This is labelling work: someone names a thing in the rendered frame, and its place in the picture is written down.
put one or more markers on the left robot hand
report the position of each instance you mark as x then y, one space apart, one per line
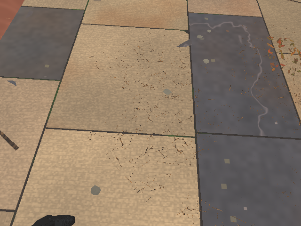
59 220

